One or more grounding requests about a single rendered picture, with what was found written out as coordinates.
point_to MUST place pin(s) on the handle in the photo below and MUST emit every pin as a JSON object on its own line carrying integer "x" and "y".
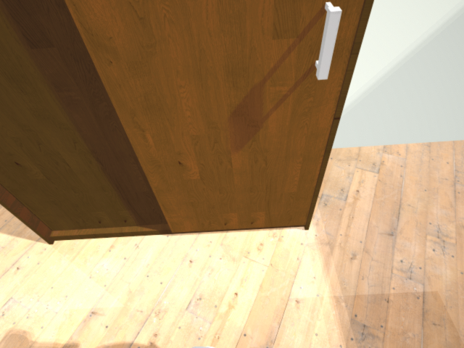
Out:
{"x": 331, "y": 27}

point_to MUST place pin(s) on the wardrobe door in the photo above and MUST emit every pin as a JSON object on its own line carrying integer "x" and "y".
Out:
{"x": 221, "y": 102}
{"x": 63, "y": 151}

